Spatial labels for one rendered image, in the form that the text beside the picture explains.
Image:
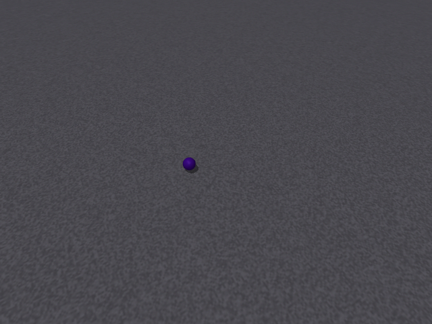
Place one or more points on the ball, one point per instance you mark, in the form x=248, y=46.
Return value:
x=189, y=163

